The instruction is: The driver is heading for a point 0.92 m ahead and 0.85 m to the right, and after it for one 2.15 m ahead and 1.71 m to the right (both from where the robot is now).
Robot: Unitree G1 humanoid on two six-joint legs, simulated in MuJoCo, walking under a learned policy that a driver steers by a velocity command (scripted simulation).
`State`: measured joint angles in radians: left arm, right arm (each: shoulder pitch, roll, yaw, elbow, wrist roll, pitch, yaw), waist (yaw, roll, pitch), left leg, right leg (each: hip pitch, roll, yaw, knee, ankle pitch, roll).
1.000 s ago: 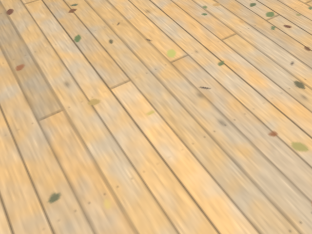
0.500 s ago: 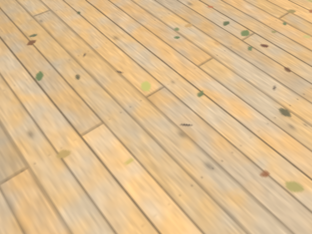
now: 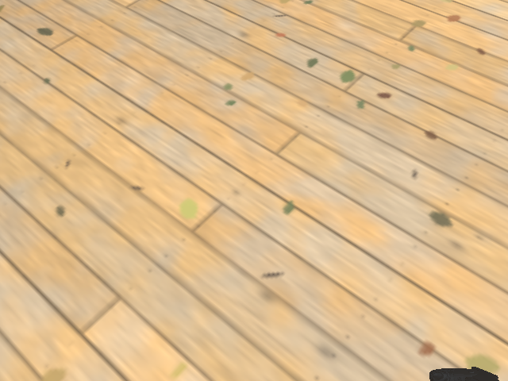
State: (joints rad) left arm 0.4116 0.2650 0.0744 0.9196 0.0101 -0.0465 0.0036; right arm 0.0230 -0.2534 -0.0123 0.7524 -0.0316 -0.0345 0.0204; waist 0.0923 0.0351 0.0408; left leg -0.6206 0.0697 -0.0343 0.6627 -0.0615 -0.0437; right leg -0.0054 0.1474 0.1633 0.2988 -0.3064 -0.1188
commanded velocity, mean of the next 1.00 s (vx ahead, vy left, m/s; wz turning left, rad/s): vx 0.50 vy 0.00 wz -0.59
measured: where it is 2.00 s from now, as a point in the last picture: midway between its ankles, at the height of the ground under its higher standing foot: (484, 242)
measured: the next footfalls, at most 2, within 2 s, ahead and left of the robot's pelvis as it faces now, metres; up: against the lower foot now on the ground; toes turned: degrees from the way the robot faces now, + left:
left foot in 0.08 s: +0.23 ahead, +0.13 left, +0.00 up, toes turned -5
right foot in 0.60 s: +0.43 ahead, -0.16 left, +0.00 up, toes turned -26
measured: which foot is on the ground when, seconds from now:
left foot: up 0.00-0.06, down 0.08-0.62, up 0.64-1.00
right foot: down 0.00-0.08, up 0.10-0.58, down 0.60-1.00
